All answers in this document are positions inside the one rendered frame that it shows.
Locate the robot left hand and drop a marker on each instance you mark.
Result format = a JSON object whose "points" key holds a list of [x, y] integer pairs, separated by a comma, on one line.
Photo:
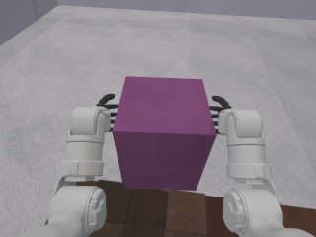
{"points": [[108, 106]]}

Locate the robot right hand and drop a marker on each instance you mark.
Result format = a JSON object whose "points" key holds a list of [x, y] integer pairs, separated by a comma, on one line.
{"points": [[224, 104]]}

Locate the left robot forearm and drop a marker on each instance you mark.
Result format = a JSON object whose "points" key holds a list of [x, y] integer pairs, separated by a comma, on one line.
{"points": [[84, 149]]}

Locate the right robot forearm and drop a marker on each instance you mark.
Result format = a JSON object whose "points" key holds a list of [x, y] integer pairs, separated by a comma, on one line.
{"points": [[247, 161]]}

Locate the carton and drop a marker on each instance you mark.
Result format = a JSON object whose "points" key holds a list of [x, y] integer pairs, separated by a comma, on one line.
{"points": [[163, 133]]}

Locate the left robot upper arm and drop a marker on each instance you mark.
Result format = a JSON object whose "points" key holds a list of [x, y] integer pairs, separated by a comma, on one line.
{"points": [[75, 211]]}

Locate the right robot upper arm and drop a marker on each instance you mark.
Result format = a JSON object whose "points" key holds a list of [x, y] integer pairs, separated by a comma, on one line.
{"points": [[252, 212]]}

